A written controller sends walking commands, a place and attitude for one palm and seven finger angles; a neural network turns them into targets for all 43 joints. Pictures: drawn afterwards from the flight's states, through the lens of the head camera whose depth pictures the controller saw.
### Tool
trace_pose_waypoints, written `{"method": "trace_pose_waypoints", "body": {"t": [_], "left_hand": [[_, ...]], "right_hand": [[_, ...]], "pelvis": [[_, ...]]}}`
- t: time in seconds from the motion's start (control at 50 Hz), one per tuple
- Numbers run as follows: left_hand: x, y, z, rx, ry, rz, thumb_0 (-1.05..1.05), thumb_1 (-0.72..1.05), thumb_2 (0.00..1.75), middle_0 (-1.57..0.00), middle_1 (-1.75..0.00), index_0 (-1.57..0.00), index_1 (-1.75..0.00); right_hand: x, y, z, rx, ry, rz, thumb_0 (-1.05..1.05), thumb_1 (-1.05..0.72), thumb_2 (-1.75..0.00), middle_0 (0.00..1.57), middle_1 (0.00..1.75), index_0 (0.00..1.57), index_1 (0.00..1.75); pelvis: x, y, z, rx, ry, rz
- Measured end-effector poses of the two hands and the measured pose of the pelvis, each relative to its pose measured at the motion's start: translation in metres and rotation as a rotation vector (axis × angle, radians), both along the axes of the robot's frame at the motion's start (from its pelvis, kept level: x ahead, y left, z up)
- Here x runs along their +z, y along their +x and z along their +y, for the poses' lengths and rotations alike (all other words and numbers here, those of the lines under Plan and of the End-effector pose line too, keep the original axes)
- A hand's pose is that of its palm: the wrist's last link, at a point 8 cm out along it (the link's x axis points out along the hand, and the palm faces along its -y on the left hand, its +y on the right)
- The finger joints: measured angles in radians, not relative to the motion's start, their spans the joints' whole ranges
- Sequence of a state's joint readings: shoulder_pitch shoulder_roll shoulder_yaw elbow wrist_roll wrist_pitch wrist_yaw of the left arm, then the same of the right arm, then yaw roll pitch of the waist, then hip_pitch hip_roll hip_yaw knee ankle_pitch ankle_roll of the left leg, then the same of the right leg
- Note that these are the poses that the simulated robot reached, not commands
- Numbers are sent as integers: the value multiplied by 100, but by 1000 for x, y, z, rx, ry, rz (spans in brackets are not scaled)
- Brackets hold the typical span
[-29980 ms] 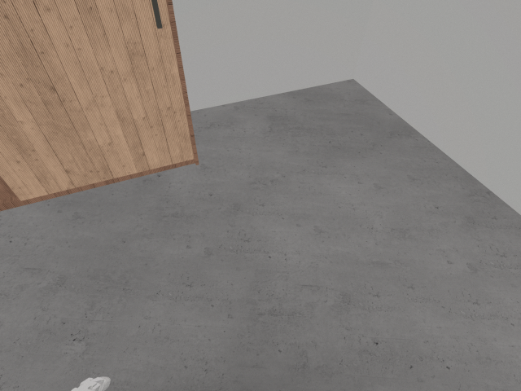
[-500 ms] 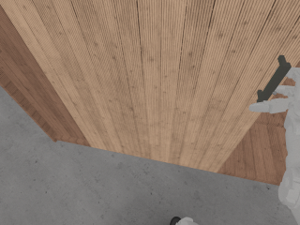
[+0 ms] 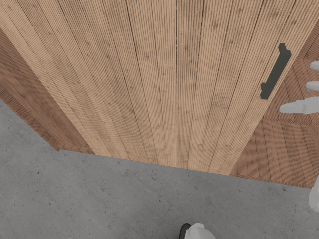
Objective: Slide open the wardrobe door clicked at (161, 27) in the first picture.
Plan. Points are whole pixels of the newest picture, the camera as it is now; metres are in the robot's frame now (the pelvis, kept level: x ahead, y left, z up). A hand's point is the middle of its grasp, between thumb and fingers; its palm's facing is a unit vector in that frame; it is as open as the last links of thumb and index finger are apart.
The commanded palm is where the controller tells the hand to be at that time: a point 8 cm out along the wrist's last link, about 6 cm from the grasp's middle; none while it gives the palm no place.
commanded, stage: slip the hand off the handle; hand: right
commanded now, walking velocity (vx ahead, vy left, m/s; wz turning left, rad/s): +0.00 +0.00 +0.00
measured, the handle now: (272, 72) +0.54 -0.24 +0.11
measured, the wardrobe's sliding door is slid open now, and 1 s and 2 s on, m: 0.54 0.54 0.54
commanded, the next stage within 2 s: relax the arm and regain balance in 0.98 s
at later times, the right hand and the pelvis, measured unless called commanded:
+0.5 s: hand (303, 108) +0.42 -0.28 +0.11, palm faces +0.33 +0.91 -0.26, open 14.7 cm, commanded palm +0.37 -0.31 +0.13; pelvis -0.02 -0.02 +0.00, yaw +5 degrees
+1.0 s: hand out of the picture +0.27 -0.28 +0.13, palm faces +0.32 +0.92 -0.24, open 14.7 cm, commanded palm +0.30 -0.32 +0.13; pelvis -0.14 -0.02 -0.03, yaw -3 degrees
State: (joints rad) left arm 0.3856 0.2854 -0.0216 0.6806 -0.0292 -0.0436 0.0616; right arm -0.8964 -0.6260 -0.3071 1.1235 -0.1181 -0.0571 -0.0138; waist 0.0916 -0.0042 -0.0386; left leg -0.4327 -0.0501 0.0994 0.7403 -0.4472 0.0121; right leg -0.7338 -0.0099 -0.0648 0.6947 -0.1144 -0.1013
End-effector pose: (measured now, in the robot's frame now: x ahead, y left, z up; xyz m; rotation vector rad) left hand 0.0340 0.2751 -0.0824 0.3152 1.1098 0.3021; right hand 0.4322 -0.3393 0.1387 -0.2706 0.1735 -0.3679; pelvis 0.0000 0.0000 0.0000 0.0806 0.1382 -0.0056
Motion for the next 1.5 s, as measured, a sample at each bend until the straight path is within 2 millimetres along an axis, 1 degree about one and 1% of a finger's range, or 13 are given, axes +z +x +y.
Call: {"method": "trace_pose_waypoints", "body": {"t": [0.22,0.34,0.66,0.78,0.94,1.1,1.16,1.22,1.26,1.32,1.36,1.42,1.5], "left_hand": [[-3,-31,-14,38,-3,-1,0,90,90,-21,-30,-21,-30],[-6,-39,-28,74,-36,-32,0,90,90,-21,-30,-21,-30],[16,39,-50,-85,-51,-342,1,90,90,-21,-30,-21,-30],[27,49,-53,-161,-33,-413,1,90,90,-21,-30,-21,-30],[14,15,-54,-242,-10,-405,0,90,90,-21,-30,-21,-30],[-41,-65,-47,-204,22,-319,0,90,90,-21,-30,-21,-30],[-72,-114,-41,-83,-27,-326,0,90,90,-21,-30,-21,-30],[-124,-167,-40,5,-102,-331,0,90,90,-21,-30,-21,-30],[-161,-201,-44,27,-147,-311,0,90,90,-20,-30,-20,-30],[-214,-244,-59,21,-170,-243,0,90,90,-20,-30,-20,-30],[-231,-278,-77,-26,-193,-172,1,91,90,-20,-30,-20,-30],[-225,-353,-102,-97,-255,-142,1,91,90,-20,-30,-20,-30],[-205,-502,-120,-43,-347,-114,0,91,90,-20,-30,-20,-30]], "right_hand": [[-3,6,0,23,-1,-6,-1,54,-20,25,115,25,115],[-10,-10,14,50,9,-37,-1,54,-20,25,115,25,115],[-2,-102,16,7,16,-49,-1,54,-20,25,115,25,115],[-1,-138,11,9,29,-57,-1,54,-20,25,115,25,115],[3,-182,12,28,21,-85,-1,54,-20,25,115,25,115],[1,-230,21,42,37,-39,-1,54,-20,25,115,25,115],[-31,-286,35,106,-13,-83,-1,53,-21,23,101,23,100],[-127,-376,53,178,-70,90,0,51,-24,20,78,20,78],[-210,-459,61,194,-48,287,0,50,-26,19,65,18,65],[-347,-614,60,130,108,605,1,52,-26,17,51,17,51],[-397,-707,47,-1,361,670,13,67,-12,17,45,17,44],[-414,-818,15,-163,247,825,26,61,1,17,38,16,38],[-386,-925,-1,-159,69,952,20,54,-8,16,34,15,33]], "pelvis": [[-6,-12,-11,52,14,13],[-4,-12,-18,80,14,-16],[5,-38,-25,64,3,-126],[3,-62,-22,29,3,-155],[-15,-112,-18,-39,23,-189],[-69,-186,-22,-48,63,-246],[-89,-212,-30,-41,45,-368],[-112,-237,-42,-19,-8,-428],[-130,-266,-49,7,-55,-437],[-169,-318,-55,-20,-43,-481],[-186,-354,-52,-60,-18,-497],[-181,-424,-49,-108,-18,-505],[-149,-524,-55,-50,-107,-488]]}}
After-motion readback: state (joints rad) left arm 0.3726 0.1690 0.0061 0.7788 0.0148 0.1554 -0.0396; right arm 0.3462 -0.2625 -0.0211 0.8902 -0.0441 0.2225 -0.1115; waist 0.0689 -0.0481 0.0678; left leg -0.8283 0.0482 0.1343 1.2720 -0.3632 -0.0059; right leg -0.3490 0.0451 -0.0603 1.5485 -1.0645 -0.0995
